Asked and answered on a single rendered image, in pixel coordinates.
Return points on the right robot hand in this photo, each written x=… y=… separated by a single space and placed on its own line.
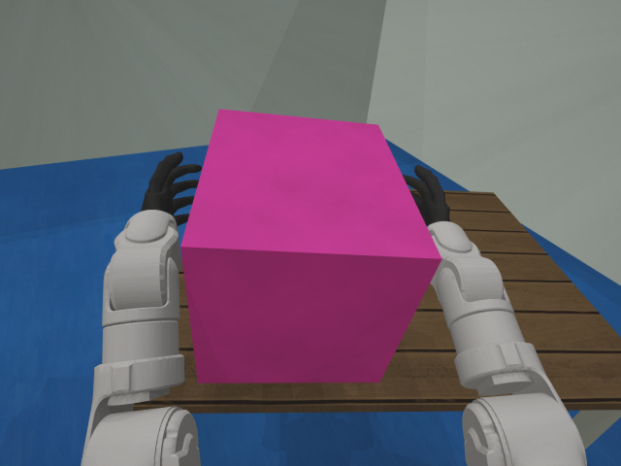
x=431 y=203

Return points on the right robot forearm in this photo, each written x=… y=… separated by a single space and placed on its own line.
x=492 y=355

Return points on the right robot upper arm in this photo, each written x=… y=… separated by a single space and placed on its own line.
x=520 y=430

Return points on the carton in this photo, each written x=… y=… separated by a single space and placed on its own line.
x=304 y=255

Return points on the left robot upper arm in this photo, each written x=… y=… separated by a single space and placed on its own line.
x=155 y=437

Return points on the left robot hand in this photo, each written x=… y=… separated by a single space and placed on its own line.
x=161 y=191

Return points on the table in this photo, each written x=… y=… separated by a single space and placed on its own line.
x=579 y=351

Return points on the left robot forearm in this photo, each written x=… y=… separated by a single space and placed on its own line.
x=141 y=358

